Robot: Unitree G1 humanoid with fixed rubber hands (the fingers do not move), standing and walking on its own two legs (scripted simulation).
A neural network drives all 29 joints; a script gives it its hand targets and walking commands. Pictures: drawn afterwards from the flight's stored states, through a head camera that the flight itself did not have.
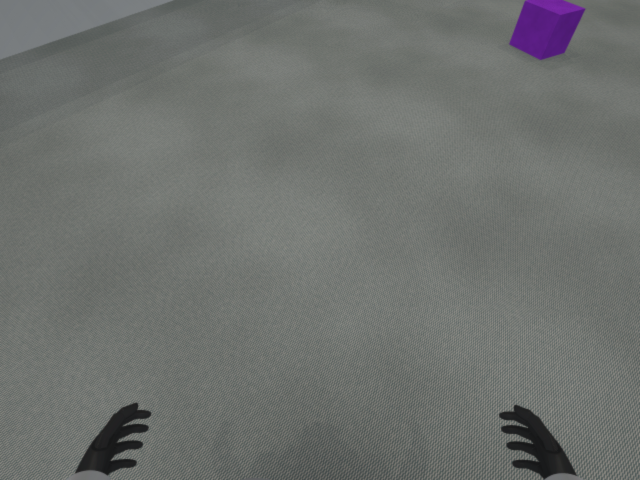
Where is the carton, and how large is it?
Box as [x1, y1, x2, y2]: [509, 0, 584, 59]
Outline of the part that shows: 526,0 524,2 509,44 539,59 564,52 584,8 563,0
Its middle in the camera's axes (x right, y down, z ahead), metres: +1.59 -1.49 +2.74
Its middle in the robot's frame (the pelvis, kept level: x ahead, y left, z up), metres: +2.99 -1.56 -0.60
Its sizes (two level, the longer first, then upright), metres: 0.294 0.252 0.293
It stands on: the floor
